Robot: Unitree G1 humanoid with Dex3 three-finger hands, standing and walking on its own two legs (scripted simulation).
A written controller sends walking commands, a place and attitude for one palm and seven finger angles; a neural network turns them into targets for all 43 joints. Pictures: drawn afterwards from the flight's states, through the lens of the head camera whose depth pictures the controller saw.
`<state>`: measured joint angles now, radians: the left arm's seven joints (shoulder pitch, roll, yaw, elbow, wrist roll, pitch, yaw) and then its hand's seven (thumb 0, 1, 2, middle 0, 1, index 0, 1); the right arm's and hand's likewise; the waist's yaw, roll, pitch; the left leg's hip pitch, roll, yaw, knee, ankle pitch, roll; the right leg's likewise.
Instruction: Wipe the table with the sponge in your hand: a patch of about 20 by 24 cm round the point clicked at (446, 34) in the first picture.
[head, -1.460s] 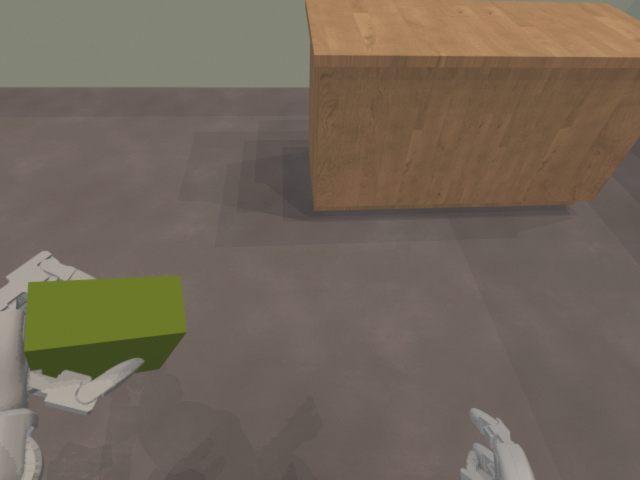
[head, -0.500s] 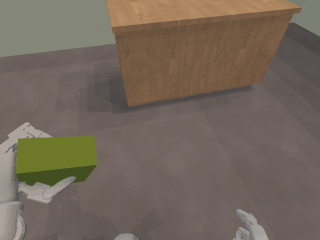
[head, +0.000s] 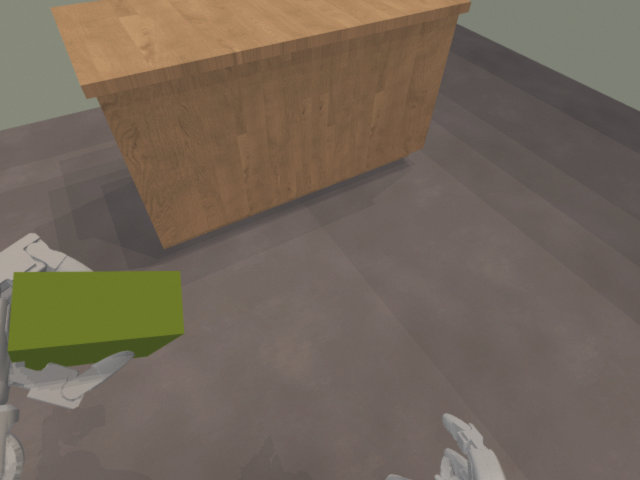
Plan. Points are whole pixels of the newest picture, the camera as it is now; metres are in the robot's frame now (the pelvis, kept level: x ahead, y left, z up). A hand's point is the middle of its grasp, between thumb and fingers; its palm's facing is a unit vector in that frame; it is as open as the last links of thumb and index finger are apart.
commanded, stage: walk to a spot facing it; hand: left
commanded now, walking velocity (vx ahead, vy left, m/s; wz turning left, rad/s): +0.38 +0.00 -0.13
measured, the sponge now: (118, 322) +0.23 +0.20 +0.16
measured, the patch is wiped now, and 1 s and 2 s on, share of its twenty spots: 0.00 0.00 0.00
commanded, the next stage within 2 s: none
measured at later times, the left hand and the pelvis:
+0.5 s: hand (156, 185) +0.39 +0.22 +0.18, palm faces +0.41 -0.83 -0.38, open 9.8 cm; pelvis +0.17 -0.02 -0.02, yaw -4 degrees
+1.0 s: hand (256, 124) +0.54 +0.12 +0.17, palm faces +0.33 -0.81 -0.49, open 9.8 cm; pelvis +0.31 -0.10 +0.00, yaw -2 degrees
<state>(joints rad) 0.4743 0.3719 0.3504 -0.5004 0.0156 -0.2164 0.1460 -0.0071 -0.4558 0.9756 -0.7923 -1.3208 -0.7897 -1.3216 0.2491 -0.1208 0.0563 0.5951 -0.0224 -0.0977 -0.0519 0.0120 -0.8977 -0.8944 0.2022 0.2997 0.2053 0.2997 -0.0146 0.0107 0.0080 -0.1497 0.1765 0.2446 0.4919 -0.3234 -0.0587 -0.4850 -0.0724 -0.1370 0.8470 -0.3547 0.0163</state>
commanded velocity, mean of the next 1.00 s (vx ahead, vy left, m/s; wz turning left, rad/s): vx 0.38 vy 0.00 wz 0.02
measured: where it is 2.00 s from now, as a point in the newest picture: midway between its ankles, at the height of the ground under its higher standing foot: (370, 365)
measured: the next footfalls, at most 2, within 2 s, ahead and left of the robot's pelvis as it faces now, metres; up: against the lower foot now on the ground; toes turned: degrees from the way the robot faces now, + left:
right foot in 0.10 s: +0.13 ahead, -0.13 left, +0.00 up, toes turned -10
left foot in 0.44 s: +0.28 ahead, +0.11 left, +0.00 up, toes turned +9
